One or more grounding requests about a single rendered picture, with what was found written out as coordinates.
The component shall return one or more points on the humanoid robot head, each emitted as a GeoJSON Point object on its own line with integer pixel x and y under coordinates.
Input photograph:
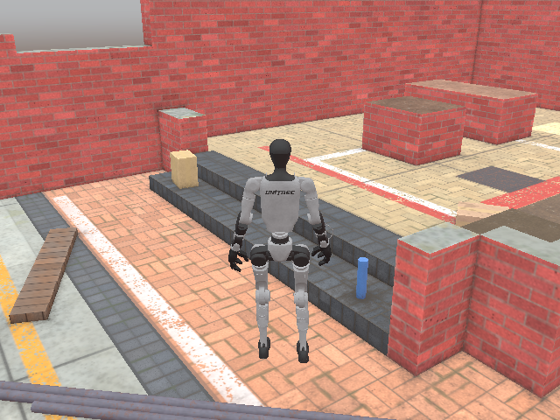
{"type": "Point", "coordinates": [280, 151]}

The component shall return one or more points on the robot right forearm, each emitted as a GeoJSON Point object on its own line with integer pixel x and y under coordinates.
{"type": "Point", "coordinates": [320, 232]}

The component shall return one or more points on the robot left upper arm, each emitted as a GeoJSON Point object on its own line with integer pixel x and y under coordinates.
{"type": "Point", "coordinates": [248, 199]}

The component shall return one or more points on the right robot hand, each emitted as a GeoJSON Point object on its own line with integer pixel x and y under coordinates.
{"type": "Point", "coordinates": [324, 252]}

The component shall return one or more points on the robot left forearm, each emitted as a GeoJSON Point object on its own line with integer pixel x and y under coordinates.
{"type": "Point", "coordinates": [239, 234]}

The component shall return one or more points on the left robot hand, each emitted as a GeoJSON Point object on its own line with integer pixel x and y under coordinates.
{"type": "Point", "coordinates": [232, 258]}

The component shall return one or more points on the robot right foot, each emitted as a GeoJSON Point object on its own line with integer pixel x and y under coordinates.
{"type": "Point", "coordinates": [303, 355]}

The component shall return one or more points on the robot right upper arm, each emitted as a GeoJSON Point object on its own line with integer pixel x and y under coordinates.
{"type": "Point", "coordinates": [311, 198]}

